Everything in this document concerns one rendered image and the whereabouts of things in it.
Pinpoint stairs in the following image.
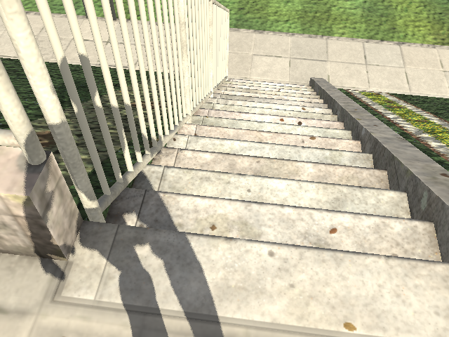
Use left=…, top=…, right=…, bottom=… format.
left=105, top=79, right=442, bottom=262

